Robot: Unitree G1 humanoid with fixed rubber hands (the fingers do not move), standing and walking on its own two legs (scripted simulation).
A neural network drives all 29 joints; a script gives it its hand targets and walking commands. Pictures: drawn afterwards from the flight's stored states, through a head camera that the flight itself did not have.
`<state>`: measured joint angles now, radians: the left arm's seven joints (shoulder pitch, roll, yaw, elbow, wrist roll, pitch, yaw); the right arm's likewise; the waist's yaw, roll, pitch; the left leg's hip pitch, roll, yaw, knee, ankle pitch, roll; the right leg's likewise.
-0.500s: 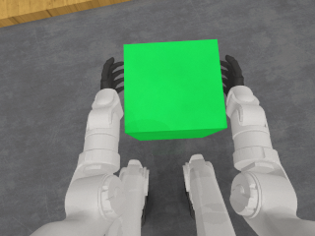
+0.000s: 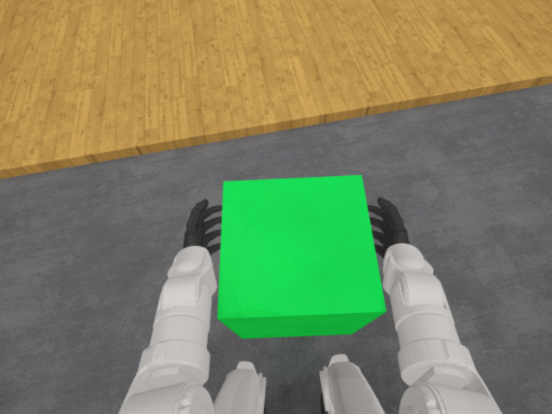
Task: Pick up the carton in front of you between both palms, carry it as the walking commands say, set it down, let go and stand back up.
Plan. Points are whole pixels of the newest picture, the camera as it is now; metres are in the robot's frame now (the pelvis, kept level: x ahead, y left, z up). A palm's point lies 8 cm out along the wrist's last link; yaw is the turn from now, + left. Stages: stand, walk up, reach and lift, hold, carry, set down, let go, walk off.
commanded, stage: reach and lift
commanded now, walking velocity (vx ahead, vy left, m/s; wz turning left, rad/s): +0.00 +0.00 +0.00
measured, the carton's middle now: (294, 266) +0.37 -0.01 -0.10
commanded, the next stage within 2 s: hold in 1.54 s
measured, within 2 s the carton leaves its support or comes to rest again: neither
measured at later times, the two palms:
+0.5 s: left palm (151, 230) +0.34 +0.15 +0.12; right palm (426, 227) +0.33 -0.15 +0.12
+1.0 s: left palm (142, 224) +0.33 +0.15 +0.14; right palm (437, 220) +0.32 -0.15 +0.14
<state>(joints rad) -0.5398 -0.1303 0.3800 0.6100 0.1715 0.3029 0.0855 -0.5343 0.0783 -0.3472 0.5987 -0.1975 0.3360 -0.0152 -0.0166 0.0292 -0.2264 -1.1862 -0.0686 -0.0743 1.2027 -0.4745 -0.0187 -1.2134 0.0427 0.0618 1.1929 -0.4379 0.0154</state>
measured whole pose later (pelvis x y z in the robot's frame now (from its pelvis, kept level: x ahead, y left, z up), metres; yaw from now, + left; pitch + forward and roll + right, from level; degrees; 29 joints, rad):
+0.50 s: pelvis +0.04 +0.00 +0.10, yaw +0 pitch +3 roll +0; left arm -0.27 -0.15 0.28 0.42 0.21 0.49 0.04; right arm -0.25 0.15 -0.26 0.39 -0.22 0.52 -0.02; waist -0.01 0.01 -0.10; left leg -0.33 -0.04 -0.09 0.57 -0.29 0.00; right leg -0.35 0.03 0.07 0.56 -0.25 0.01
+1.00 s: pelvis +0.02 +0.00 +0.11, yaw +0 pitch -4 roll +0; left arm -0.35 -0.18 0.34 0.40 0.30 0.60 -0.01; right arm -0.33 0.17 -0.31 0.36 -0.30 0.62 0.03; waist -0.01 0.01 0.02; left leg -0.15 -0.03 -0.09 0.46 -0.23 0.00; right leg -0.18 0.03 0.07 0.45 -0.20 0.01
